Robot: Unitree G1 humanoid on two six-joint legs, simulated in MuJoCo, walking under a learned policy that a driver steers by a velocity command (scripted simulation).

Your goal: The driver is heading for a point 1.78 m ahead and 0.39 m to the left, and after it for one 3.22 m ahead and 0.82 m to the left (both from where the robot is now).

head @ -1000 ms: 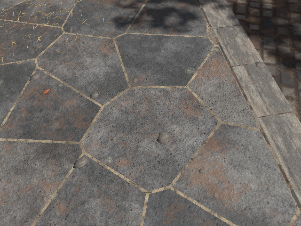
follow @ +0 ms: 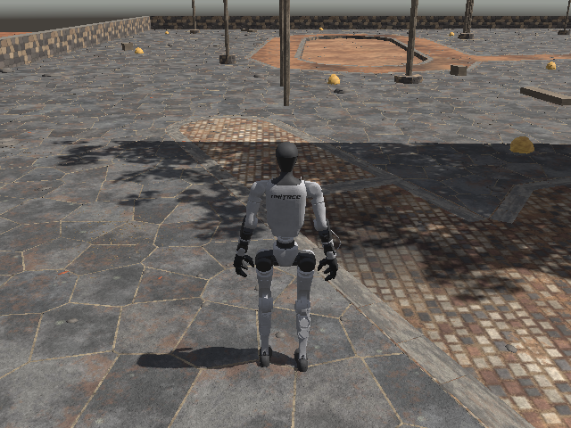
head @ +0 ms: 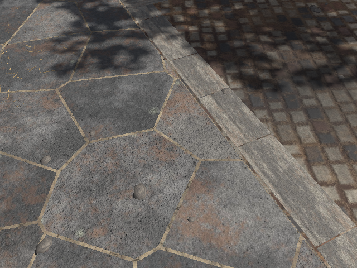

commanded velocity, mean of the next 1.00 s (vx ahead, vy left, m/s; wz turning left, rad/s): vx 0.00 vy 0.00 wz -0.01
